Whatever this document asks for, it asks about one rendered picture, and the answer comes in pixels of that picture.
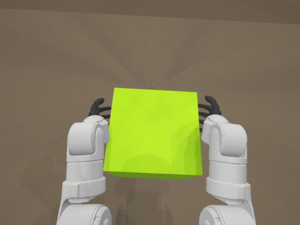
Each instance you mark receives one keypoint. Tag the robot right forearm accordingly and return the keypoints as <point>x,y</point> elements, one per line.
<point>227,179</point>

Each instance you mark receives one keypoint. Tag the carton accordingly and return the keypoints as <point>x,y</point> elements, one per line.
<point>154,134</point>

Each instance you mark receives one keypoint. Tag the left robot hand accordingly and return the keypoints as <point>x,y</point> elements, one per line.
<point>94,110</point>

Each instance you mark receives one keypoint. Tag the robot left forearm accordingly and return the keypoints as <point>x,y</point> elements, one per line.
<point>85,154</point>

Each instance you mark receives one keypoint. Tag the right robot upper arm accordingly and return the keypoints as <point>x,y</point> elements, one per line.
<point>225,215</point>

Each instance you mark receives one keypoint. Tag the right robot hand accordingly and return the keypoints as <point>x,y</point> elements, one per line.
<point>213,109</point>

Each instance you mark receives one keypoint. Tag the left robot upper arm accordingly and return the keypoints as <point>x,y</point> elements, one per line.
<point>86,214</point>

